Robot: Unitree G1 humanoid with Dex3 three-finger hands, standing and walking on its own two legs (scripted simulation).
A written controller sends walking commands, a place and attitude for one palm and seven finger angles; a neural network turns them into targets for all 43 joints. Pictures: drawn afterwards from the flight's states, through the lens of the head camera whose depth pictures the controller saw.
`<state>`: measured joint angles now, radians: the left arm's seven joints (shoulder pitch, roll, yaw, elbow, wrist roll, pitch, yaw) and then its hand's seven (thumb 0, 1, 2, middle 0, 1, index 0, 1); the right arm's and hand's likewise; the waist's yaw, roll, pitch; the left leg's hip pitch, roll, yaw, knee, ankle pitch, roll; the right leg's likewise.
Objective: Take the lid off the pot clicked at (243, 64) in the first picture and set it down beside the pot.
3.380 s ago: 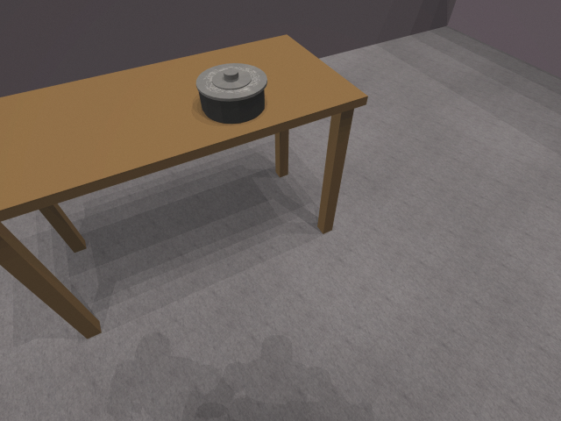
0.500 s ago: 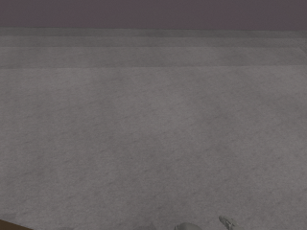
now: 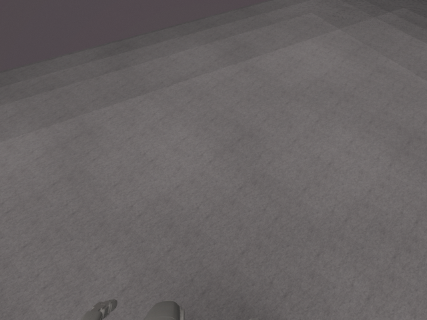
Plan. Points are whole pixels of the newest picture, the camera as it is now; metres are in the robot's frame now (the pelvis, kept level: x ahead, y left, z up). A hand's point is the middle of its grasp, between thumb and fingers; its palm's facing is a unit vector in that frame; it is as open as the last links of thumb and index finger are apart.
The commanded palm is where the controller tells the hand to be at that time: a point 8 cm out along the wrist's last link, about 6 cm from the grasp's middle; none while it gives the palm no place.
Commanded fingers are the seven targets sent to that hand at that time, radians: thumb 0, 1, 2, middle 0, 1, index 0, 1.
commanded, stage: walk to a spot facing it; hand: left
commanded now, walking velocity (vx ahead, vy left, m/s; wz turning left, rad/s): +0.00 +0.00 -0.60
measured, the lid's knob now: out of the picture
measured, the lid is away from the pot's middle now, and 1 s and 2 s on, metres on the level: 0.00 0.00 0.00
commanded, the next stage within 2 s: turn to face it in 1.52 s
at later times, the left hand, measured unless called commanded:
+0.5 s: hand out of the picture +0.12 +0.23 -0.16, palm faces -0.26 -0.94 -0.20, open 7.4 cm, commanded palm none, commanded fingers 0.00 0.90 0.90 -0.20 -0.30 -0.20 -0.30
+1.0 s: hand (153, 307) +0.16 +0.14 -0.15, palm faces -0.51 -0.83 -0.22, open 7.4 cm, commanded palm none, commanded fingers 0.00 0.90 0.90 -0.20 -0.30 -0.20 -0.30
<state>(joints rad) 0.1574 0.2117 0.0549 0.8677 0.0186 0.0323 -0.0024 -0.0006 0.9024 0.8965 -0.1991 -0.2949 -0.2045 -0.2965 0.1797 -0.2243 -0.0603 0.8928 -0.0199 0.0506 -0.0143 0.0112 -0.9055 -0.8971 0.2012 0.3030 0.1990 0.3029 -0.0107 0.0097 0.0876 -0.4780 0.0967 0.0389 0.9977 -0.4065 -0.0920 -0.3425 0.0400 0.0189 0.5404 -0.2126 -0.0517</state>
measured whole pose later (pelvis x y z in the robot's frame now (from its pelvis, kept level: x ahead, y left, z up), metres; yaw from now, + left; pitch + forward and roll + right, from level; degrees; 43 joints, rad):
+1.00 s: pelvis +0.00 +0.01 +0.01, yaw -35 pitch +1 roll +1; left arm 0.23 0.21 0.06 0.90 0.02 0.02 -0.02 0.00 0.90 0.90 -0.20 -0.30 -0.21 -0.30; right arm 0.16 -0.23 -0.06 0.89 -0.02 0.04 0.00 0.01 -0.90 -0.90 0.20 0.30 0.20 0.30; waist 0.03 -0.01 0.05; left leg -0.41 0.06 0.04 0.83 -0.42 -0.09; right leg -0.25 0.05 0.10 0.50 -0.26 -0.03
